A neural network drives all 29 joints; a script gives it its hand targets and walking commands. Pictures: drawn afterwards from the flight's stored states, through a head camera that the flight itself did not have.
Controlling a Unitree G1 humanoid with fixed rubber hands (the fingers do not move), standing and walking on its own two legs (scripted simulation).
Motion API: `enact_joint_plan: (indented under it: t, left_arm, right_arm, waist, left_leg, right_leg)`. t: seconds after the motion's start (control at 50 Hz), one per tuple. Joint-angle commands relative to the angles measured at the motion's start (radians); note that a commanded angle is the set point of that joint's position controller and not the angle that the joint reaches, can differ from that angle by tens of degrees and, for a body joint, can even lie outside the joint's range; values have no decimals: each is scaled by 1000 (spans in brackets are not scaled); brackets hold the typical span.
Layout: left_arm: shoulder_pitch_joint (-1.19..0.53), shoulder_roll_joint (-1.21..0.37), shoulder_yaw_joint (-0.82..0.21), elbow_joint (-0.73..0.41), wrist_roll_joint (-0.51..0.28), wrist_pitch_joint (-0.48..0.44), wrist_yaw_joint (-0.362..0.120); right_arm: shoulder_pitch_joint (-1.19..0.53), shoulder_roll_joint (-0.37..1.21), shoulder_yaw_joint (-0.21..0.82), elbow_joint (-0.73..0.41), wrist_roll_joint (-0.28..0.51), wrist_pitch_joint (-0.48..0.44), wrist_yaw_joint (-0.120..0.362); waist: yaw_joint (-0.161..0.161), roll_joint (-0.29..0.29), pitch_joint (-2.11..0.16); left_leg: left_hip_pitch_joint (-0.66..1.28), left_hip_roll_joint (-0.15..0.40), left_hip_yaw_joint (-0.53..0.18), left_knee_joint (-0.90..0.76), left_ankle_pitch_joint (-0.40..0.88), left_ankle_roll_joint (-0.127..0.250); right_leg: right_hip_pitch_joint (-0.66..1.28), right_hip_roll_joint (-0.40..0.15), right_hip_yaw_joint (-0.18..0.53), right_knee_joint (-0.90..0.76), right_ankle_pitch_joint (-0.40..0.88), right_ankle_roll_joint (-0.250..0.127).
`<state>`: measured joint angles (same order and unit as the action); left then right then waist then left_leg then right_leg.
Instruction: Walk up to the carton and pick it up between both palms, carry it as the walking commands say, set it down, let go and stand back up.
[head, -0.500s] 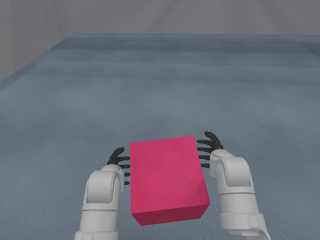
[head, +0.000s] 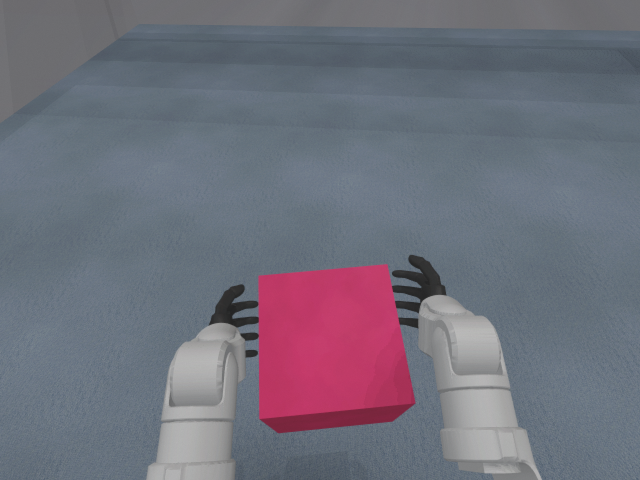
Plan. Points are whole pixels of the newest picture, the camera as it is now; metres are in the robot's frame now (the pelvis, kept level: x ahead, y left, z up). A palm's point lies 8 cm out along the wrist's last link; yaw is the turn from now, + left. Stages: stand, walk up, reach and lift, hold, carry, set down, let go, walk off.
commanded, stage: carry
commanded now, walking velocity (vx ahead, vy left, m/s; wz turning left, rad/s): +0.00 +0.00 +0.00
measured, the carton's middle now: (329, 353) +0.29 +0.00 -0.03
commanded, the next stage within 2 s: none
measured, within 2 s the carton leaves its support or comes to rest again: neither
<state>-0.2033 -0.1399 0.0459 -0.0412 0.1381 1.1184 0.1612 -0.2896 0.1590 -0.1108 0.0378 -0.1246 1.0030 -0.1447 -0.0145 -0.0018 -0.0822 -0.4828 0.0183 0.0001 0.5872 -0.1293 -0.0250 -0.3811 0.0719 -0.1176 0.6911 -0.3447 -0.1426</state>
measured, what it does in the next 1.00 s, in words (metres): shifts its weight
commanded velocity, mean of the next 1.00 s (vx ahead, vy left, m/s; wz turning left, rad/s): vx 0.00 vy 0.00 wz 0.00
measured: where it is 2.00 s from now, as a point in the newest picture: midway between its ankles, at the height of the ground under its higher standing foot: outside the picture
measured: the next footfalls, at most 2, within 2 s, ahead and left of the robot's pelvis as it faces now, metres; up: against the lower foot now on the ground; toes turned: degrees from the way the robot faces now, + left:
none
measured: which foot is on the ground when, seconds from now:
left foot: down 0.00-1.00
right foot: down 0.00-1.00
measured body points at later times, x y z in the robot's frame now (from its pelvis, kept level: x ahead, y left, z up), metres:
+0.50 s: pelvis +0.03 -0.02 +0.00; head +0.05 -0.03 +0.45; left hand +0.34 +0.10 +0.04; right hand +0.35 -0.16 +0.05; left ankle +0.11 +0.15 -0.71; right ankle +0.02 -0.02 -0.72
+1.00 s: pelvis +0.08 -0.02 +0.00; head +0.10 -0.02 +0.45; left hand +0.40 +0.09 +0.04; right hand +0.40 -0.17 +0.05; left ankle +0.09 +0.13 -0.72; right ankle +0.05 -0.06 -0.72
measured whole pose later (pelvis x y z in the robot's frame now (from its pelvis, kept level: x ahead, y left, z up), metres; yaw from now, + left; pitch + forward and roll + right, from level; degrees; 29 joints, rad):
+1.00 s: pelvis +0.08 -0.02 +0.00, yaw -2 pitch +1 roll +2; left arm -0.34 -0.17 0.13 0.08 0.15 0.97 0.22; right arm -0.40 0.18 -0.17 0.17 -0.11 0.87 -0.21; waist -0.02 -0.02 0.02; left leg -0.34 0.02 0.01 0.65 -0.32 -0.02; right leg -0.31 0.07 -0.06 0.68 -0.40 -0.11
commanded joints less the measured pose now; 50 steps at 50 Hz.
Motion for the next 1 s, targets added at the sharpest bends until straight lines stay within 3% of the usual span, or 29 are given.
enact_joint_plan:
  t: [0.0, 0.08, 0.1, 0.14, 0.2, 0.26, 0.34, 0.4, 0.42, 0.44, 0.48, 0.5, 0.54, 0.58, 0.6, 0.62, 0.64, 0.68, 0.7, 0.72, 0.74, 0.78, 0.8, 0.82, 0.84, 0.86, 0.88, 0.94, 0.98]
  left_arm:
    - [-760, -800, -465, -275, -318, -178, -255]
    - [-776, -896, -578, -407, -419, -138, -254]
    - [-695, -789, -412, -198, -293, -167, -247]
    - [-716, -812, -503, -323, -358, -186, -260]
    - [-759, -848, -549, -327, -381, -191, -261]
    - [-625, -793, -423, -117, -274, -240, -265]
    - [-835, -842, -557, -379, -383, -237, -251]
    - [-848, -717, -441, -135, -295, -289, -242]
    - [-1126, -808, -693, -492, -499, -257, -236]
    - [-1070, -839, -660, -441, -477, -191, -235]
    - [-635, -716, -310, 149, -172, -248, -249]
    - [-676, -783, -463, -94, -307, -264, -253]
    - [-1134, -753, -550, -253, -429, -255, -253]
    - [-802, -776, -466, -18, -317, -253, -268]
    - [-765, -820, -501, -89, -340, -252, -276]
    - [-1130, -780, -548, -198, -434, -258, -281]
    - [-925, -753, -448, -49, -338, -246, -290]
    - [-802, -839, -468, -43, -329, -271, -301]
    - [-1074, -852, -551, -169, -421, -291, -298]
    - [-1174, -891, -568, -68, -417, -292, -286]
    - [-948, -890, -494, 55, -314, -317, -285]
    - [-1179, -843, -521, -208, -421, -323, -267]
    - [-944, -889, -496, -99, -341, -284, -257]
    - [-810, -915, -516, -138, -353, -253, -259]
    - [-1353, -854, -593, -339, -515, -262, -243]
    - [-1068, -845, -520, -102, -403, -227, -236]
    - [-811, -827, -513, -90, -370, -230, -233]
    - [-870, -815, -436, -130, -351, -259, -253]
    - [-896, -816, -454, -61, -342, -255, -260]
  right_arm:
    - [-402, 946, 493, -30, 256, -44, 235]
    - [-488, 991, 642, -286, 354, -12, 222]
    - [-382, 925, 488, -29, 235, -29, 221]
    - [-415, 954, 579, -143, 287, -50, 224]
    - [-388, 980, 581, -122, 300, -55, 226]
    - [-363, 949, 499, 16, 235, -118, 236]
    - [-475, 997, 610, -129, 344, -101, 216]
    - [-596, 899, 524, 38, 274, -163, 211]
    - [-770, 984, 758, -259, 461, -123, 202]
    - [-746, 1011, 760, -228, 467, -56, 198]
    - [-411, 896, 454, 279, 189, -112, 210]
    - [-472, 950, 604, -25, 306, -134, 204]
    - [-751, 983, 642, -4, 382, -128, 201]
    - [-423, 1009, 537, 214, 279, -121, 205]
    - [-426, 1019, 579, 88, 299, -122, 208]
    - [-801, 1004, 639, -17, 380, -135, 205]
    - [-439, 1027, 510, 258, 257, -114, 202]
    - [-298, 1034, 486, 238, 204, -157, 207]
    - [-642, 1003, 570, 33, 294, -179, 213]
    - [-823, 1001, 584, 87, 314, -168, 219]
    - [-557, 1011, 497, 266, 220, -177, 219]
    - [-825, 976, 605, -24, 334, -185, 214]
    - [-619, 1035, 587, 74, 315, -141, 215]
    - [-692, 1070, 690, -121, 381, -120, 216]
    - [-1133, 1004, 748, -212, 524, -118, 203]
    - [-866, 1021, 695, -3, 434, -88, 188]
    - [-486, 991, 646, 106, 366, -78, 187]
    - [-543, 1042, 594, 143, 356, -97, 228]
    - [-654, 1009, 619, 110, 366, -115, 226]
  waist:
    - [12, 46, -408]
    - [13, -50, -366]
    - [16, -38, -394]
    - [18, -124, -395]
    - [9, -56, -391]
    - [30, -63, -387]
    - [11, 24, -443]
    - [23, -47, -433]
    - [23, -60, -423]
    - [27, -91, -404]
    - [29, -99, -366]
    - [33, -143, -422]
    - [25, -120, -478]
    - [24, -97, -405]
    - [16, -107, -403]
    - [2, -139, -438]
    - [-28, -91, -409]
    - [0, 329, -464]
    - [11, 228, -441]
    - [36, 213, -363]
    - [44, 205, -372]
    - [26, -157, -299]
    - [21, -144, -313]
    - [28, -194, -283]
    - [24, -107, -345]
    - [29, -105, -380]
    - [30, -122, -443]
    - [29, -210, -503]
    - [28, -74, -451]
  left_leg:
    - [225, 58, -55, -21, -70, 70]
    - [108, 58, -31, 9, -101, 53]
    - [120, 72, -45, -3, -67, 54]
    - [109, 40, -27, 43, -161, 52]
    - [127, 47, -13, 11, -82, 58]
    - [131, 53, -1, 28, -172, 64]
    - [206, 50, -3, 10, -49, 70]
    - [159, 50, -1, 40, -156, 61]
    - [138, 31, 19, 82, -158, 51]
    - [70, 32, 17, 102, -216, 55]
    - [108, 21, 39, 63, -264, 49]
    - [116, -5, 58, 74, -189, 48]
    - [153, -21, 86, 69, -176, 44]
    - [233, -40, 144, 5, -236, 48]
    - [291, -17, 102, -20, -139, 61]
    - [385, 10, 92, -56, -104, 112]
    - [482, 94, 37, -110, -72, 187]
    - [468, 288, -220, -33, 546, 262]
    - [381, 300, -243, -42, 454, 246]
    - [307, 258, -176, -99, 179, 184]
    - [335, 167, -76, -11, 12, 107]
    - [19, 27, 11, 126, -273, 30]
    - [33, 32, -2, 151, -351, 24]
    - [26, 32, -3, 189, -342, 23]
    - [28, 36, -6, 152, -270, 40]
    - [36, 25, 16, 177, -223, 37]
    - [58, 8, 28, 145, -235, 31]
    - [164, -5, 35, 28, -74, 56]
    - [267, 39, 23, 38, 65, 80]
  right_leg:
    - [68, -220, 248, -226, 156, 68]
    - [191, -267, 265, -196, 522, 88]
    - [226, -276, 267, -172, 608, 83]
    - [232, -292, 277, -187, 673, 111]
    - [253, -292, 267, -144, 766, 102]
    - [266, -308, 284, -185, 885, 189]
    - [295, -266, 248, -159, 667, 121]
    - [312, -283, 288, -174, 757, 141]
    - [330, -281, 269, -203, 755, 125]
    - [377, -310, 297, -209, 805, 134]
    - [369, -313, 295, -174, 1001, 161]
    - [431, -285, 257, -139, 1237, 188]
    - [470, -271, 244, -105, 1279, 164]
    - [410, -270, 234, -159, 1311, 221]
    - [373, -263, 238, -115, 1346, 245]
    - [277, -211, 182, 7, 1409, 350]
    - [176, -124, 106, 133, 1234, 459]
    - [64, -122, 259, 219, -39, 229]
    - [49, -140, 295, 69, -275, 146]
    - [70, -127, 245, -119, -255, 86]
    - [149, -145, 300, -336, -62, 79]
    - [270, -321, 522, -345, 275, 56]
    - [233, -358, 510, -300, 330, 41]
    - [263, -347, 489, -288, 558, 117]
    - [388, -313, 388, -197, 901, 73]
    - [475, -299, 341, -142, 1164, 79]
    - [516, -311, 309, -131, 1197, 81]
    - [555, -268, 233, -69, 1283, 103]
    - [419, -246, 218, -93, 1059, 125]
